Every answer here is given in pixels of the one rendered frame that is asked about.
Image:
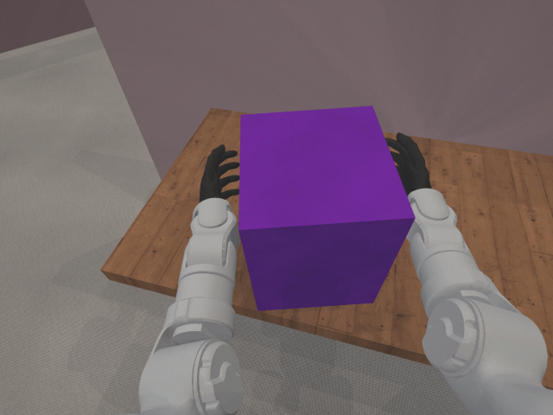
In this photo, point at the carton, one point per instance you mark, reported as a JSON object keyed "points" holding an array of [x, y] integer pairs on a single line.
{"points": [[322, 210]]}

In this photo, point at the right robot upper arm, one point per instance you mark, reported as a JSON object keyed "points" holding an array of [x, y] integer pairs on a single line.
{"points": [[493, 359]]}

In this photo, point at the right robot hand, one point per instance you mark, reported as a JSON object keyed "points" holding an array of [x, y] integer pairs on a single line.
{"points": [[411, 164]]}

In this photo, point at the robot right forearm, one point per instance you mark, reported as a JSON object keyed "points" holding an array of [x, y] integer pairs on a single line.
{"points": [[444, 265]]}

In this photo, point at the left robot upper arm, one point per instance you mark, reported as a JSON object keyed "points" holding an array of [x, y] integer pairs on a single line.
{"points": [[196, 378]]}

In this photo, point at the robot left forearm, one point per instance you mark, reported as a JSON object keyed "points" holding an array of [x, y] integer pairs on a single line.
{"points": [[203, 304]]}

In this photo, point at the table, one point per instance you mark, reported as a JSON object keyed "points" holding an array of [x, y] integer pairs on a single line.
{"points": [[503, 200]]}

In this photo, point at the left robot hand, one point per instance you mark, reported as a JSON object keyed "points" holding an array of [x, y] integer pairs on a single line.
{"points": [[211, 184]]}

